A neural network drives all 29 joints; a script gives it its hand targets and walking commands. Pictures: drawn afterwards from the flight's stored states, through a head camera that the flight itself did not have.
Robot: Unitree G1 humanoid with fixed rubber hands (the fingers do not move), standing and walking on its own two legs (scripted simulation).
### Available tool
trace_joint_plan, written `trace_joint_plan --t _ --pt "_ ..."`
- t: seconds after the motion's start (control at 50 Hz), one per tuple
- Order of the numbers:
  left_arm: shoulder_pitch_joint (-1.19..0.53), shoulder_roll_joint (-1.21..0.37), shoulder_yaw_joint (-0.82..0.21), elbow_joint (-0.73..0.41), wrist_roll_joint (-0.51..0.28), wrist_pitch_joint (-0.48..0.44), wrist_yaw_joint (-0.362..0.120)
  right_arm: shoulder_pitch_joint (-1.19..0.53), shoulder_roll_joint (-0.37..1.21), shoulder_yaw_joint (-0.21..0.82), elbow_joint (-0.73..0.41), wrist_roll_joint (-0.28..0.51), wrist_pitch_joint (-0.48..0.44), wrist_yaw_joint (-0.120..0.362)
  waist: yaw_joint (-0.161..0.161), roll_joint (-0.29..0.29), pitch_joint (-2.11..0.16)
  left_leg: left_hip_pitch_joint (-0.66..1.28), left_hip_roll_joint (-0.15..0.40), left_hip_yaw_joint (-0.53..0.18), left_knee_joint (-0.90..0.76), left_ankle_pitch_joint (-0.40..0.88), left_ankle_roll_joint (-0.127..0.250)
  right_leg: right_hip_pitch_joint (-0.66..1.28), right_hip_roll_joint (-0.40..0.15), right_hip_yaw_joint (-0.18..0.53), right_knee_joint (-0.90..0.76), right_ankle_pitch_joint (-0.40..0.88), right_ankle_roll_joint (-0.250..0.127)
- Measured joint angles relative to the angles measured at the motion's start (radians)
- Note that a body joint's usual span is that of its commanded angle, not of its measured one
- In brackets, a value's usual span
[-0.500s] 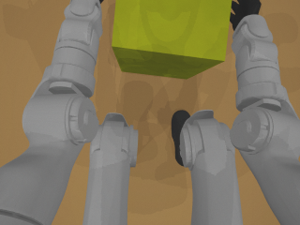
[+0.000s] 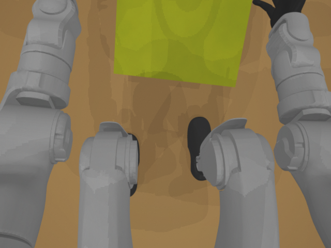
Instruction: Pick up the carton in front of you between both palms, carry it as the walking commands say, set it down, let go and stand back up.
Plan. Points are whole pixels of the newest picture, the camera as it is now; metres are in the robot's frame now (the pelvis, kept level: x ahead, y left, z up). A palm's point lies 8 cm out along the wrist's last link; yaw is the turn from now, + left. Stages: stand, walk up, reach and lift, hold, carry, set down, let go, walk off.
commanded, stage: set down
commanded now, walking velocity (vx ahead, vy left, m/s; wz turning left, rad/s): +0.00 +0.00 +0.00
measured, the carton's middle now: (175, 31) +0.50 -0.03 -0.24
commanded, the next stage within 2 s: let go in 0.94 s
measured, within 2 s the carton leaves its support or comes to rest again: neither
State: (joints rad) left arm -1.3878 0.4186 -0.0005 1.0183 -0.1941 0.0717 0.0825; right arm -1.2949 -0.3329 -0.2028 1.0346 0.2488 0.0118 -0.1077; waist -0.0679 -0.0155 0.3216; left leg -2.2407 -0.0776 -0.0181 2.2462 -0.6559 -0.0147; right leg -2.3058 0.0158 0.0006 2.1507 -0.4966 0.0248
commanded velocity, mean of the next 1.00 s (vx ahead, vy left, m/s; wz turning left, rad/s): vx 0.00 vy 0.00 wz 0.00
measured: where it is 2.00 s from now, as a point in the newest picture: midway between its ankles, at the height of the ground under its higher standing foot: (163, 167)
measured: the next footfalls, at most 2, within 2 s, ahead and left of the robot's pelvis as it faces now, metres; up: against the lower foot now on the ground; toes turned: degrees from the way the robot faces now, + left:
none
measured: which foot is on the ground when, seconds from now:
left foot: down 0.00-1.00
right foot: down 0.00-1.00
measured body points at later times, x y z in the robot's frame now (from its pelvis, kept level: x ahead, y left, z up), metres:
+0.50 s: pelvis +0.01 +0.00 +0.12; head +0.34 +0.00 +0.43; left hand +0.57 +0.17 +0.00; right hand +0.52 -0.23 +0.00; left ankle +0.09 +0.11 -0.33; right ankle +0.13 -0.12 -0.33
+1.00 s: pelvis +0.04 +0.00 +0.26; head +0.33 -0.01 +0.60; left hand +0.57 +0.17 +0.15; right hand +0.51 -0.23 +0.15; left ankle +0.09 +0.11 -0.33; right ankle +0.13 -0.12 -0.33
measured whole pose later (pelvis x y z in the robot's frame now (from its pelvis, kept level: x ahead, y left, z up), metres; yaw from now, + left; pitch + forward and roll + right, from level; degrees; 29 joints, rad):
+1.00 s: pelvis +0.04 +0.00 +0.26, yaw +1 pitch +46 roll +0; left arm -1.09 0.31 0.24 0.92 0.03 0.14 -0.03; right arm -0.93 -0.17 -0.35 0.74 0.01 0.13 -0.05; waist -0.08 0.02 -0.11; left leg -1.63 -0.06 -0.05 1.25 -0.42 -0.01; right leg -1.68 0.03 0.03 1.19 -0.32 0.02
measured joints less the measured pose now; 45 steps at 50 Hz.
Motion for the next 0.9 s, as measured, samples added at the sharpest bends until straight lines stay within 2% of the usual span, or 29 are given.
trace_joint_plan --t 0.12,0.2,0.34,0.62,0.9 --pt "0.048 -0.022 0.051 -0.061 0.030 0.056 0.008 0.071 0.056 -0.001 -0.148 -0.041 0.069 -0.038 -0.002 0.020 -0.077 0.053 0.012 0.002 -0.067 0.001 0.002 0.047 0.011 0.005 -0.063 0.004 -0.003" --pt "0.065 -0.038 0.102 -0.020 0.062 0.072 -0.006 0.103 0.084 -0.025 -0.163 -0.083 0.099 -0.044 -0.006 0.029 -0.161 0.091 0.016 0.005 -0.154 0.013 0.003 0.084 0.016 0.012 -0.142 0.009 -0.003" --pt "0.084 -0.051 0.161 0.027 0.113 0.055 -0.038 0.133 0.109 -0.067 -0.158 -0.139 0.106 -0.027 -0.010 0.027 -0.277 0.132 0.018 0.006 -0.293 0.044 0.003 0.127 0.019 0.021 -0.271 0.029 -0.005" --pt "0.198 -0.062 0.168 -0.134 0.142 0.109 -0.065 0.245 0.124 -0.098 -0.300 -0.158 0.156 0.002 -0.013 0.028 -0.361 0.278 0.011 -0.011 -0.555 0.103 0.004 0.288 0.014 0.023 -0.527 0.066 -0.005" --pt "0.271 -0.094 0.218 -0.111 0.191 0.082 -0.105 0.334 0.157 -0.133 -0.303 -0.212 0.131 0.042 -0.011 0.036 -0.426 0.522 0.014 -0.022 -0.885 0.196 0.007 0.538 0.013 0.033 -0.849 0.145 -0.006"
